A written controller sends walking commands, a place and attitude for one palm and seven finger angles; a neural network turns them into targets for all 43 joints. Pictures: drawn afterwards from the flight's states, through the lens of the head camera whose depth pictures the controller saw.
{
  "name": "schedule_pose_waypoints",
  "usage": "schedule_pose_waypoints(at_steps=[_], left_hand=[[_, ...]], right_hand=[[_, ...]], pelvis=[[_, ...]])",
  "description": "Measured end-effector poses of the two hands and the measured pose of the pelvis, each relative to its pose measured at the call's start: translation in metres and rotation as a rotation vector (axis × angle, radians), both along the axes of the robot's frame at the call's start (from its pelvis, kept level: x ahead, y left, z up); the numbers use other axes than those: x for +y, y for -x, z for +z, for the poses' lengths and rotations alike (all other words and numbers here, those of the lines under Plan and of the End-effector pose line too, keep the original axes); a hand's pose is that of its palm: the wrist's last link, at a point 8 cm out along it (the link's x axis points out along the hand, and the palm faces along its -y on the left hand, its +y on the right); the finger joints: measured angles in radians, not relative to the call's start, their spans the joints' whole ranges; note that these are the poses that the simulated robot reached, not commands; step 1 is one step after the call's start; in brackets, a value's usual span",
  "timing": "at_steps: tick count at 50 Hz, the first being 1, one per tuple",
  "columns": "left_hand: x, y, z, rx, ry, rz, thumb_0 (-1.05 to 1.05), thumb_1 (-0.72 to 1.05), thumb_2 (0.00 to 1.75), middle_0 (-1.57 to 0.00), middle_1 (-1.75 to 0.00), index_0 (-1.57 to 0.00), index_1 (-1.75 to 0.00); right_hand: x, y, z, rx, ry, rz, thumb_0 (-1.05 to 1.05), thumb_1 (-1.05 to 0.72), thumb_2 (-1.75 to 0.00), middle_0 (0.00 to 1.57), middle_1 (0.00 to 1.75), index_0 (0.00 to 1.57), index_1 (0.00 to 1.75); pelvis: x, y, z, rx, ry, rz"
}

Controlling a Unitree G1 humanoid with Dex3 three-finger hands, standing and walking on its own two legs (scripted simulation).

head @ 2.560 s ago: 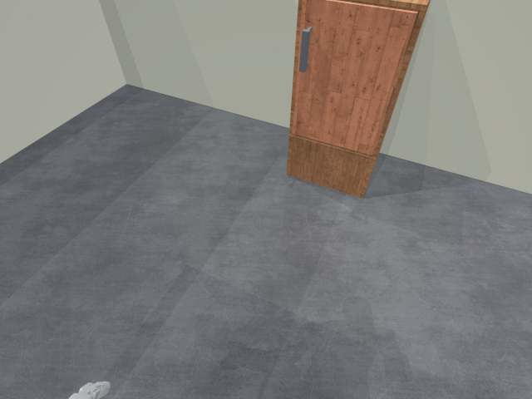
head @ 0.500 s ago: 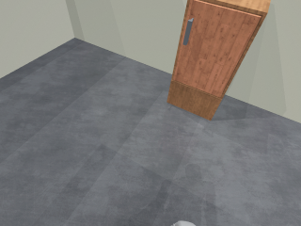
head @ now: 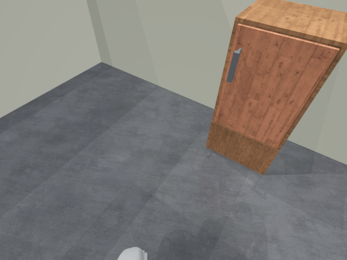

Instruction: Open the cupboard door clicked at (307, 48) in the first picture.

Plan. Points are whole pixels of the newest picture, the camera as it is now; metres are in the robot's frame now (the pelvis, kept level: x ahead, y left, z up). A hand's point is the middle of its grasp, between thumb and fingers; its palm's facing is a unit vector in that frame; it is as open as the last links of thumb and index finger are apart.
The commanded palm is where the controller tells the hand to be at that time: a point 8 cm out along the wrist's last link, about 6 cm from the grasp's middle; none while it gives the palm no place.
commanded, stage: walk to a spot facing it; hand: left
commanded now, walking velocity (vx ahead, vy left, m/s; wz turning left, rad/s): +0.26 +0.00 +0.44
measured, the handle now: (234, 65) +0.96 -0.27 -0.04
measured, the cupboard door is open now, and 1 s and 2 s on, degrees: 0 0 0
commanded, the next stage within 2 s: turn to face it in 0.04 s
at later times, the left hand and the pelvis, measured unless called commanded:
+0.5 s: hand (84, 257) +0.17 +0.24 -0.18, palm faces +0.05 -0.99 -0.16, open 7.4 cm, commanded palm none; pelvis +0.15 +0.07 +0.01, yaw -4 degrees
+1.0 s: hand (121, 205) +0.30 +0.16 -0.14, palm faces -0.28 -0.92 -0.28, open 7.4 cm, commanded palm none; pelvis +0.16 +0.00 +0.01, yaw -20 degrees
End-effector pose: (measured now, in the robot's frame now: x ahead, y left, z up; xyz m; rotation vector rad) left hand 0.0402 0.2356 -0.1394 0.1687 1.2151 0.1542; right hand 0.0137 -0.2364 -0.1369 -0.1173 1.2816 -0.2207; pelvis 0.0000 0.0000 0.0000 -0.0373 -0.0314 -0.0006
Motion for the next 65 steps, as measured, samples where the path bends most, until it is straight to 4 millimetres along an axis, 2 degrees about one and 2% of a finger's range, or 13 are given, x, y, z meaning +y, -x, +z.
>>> schedule_pose_waypoints(at_steps=[4,10,12,15,18,24,31,38,43,48,53,59,65], left_hand=[[0.009,0.011,-0.006,0.103,0.02,0.054,0.0,0.94,0.9,-0.2,-0.3,-0.2,-0.29],[0.024,0.015,-0.028,0.22,0.076,0.167,0.0,0.92,0.9,-0.2,-0.3,-0.2,-0.29],[0.029,0.011,-0.032,0.263,0.088,0.185,0.0,0.92,0.9,-0.2,-0.3,-0.2,-0.29],[0.038,-0.008,-0.026,0.294,0.089,0.164,0.01,0.92,0.9,-0.2,-0.3,-0.19,-0.29],[0.046,-0.04,-0.018,0.28,0.084,0.124,0.01,0.91,0.9,-0.2,-0.3,-0.19,-0.29],[0.057,-0.113,-0.009,0.173,0.062,0.062,0.01,0.91,0.9,-0.2,-0.3,-0.19,-0.29],[0.049,-0.189,0.005,0.069,0.008,-0.056,0.01,0.91,0.9,-0.2,-0.3,-0.19,-0.29],[0.017,-0.251,0.015,-0.036,-0.087,-0.217,0.01,0.91,0.9,-0.2,-0.3,-0.19,-0.29],[-0.004,-0.263,0.029,-0.061,-0.106,-0.258,0.0,0.91,0.9,-0.2,-0.3,-0.2,-0.29],[-0.02,-0.267,0.033,-0.036,-0.085,-0.316,0.01,0.91,0.9,-0.21,-0.3,-0.2,-0.29],[-0.027,-0.27,0.028,-0.028,-0.047,-0.354,0.01,0.91,0.9,-0.21,-0.3,-0.2,-0.3],[-0.016,-0.269,0.016,-0.006,-0.014,-0.379,0.01,0.91,0.9,-0.21,-0.3,-0.2,-0.3],[0.01,-0.275,-0.004,0.032,0.009,-0.398,0.01,0.91,0.9,-0.21,-0.3,-0.2,-0.3]], right_hand=[[0.007,-0.087,0.012,-0.098,0.011,0.082,0.0,-0.92,-0.89,0.2,0.3,0.19,0.3],[0.044,-0.191,0.01,-0.134,0.035,0.232,0.0,-0.92,-0.9,0.2,0.3,0.19,0.3],[0.059,-0.214,0.008,-0.151,0.043,0.25,0.0,-0.92,-0.89,0.2,0.3,0.2,0.3],[0.077,-0.226,0.013,-0.167,0.033,0.227,0.0,-0.91,-0.89,0.2,0.3,0.2,0.3],[0.083,-0.229,0.021,-0.194,0.033,0.15,-0.01,-0.94,-0.89,0.2,0.3,0.2,0.3],[0.068,-0.22,0.024,-0.163,0.058,0.071,-0.03,-0.96,-0.89,0.21,0.3,0.2,0.3],[0.049,-0.18,0.004,-0.076,0.016,-0.059,-0.01,-0.93,-0.89,0.21,0.3,0.2,0.3],[0.019,-0.128,-0.034,0.01,-0.055,-0.202,0.0,-0.92,-0.89,0.2,0.3,0.2,0.3],[0.002,-0.111,-0.028,0.053,-0.053,-0.246,0.01,-0.92,-0.89,0.2,0.3,0.2,0.3],[-0.012,-0.111,-0.011,0.002,-0.021,-0.286,0.01,-0.91,-0.89,0.2,0.3,0.2,0.3],[-0.017,-0.113,-0.001,-0.031,0.018,-0.309,0.01,-0.91,-0.89,0.2,0.3,0.2,0.3],[-0.006,-0.12,0.01,-0.07,0.062,-0.326,0.01,-0.91,-0.89,0.2,0.3,0.2,0.3],[0.026,-0.11,0.018,-0.096,0.103,-0.356,0.0,-0.91,-0.89,0.2,0.3,0.2,0.3]], pelvis=[[0.009,-0.035,0.001,0.011,0.009,0.03],[0.039,-0.095,-0.013,0.016,0.023,0.08],[0.049,-0.108,-0.016,0.011,0.009,0.073],[0.058,-0.124,-0.009,-0.006,0.003,0.034],[0.064,-0.136,0.0,-0.014,-0.003,0.0],[0.066,-0.151,0.006,-0.011,-0.015,-0.055],[0.053,-0.161,0.003,-0.014,-0.043,-0.143],[0.021,-0.163,-0.015,-0.01,-0.059,-0.236],[0.009,-0.16,-0.005,0.001,-0.07,-0.281],[0.003,-0.159,0.005,0.017,-0.084,-0.333],[0.007,-0.159,0.006,0.023,-0.077,-0.375],[0.024,-0.159,0.004,0.026,-0.057,-0.423],[0.048,-0.161,-0.002,0.02,-0.034,-0.46]])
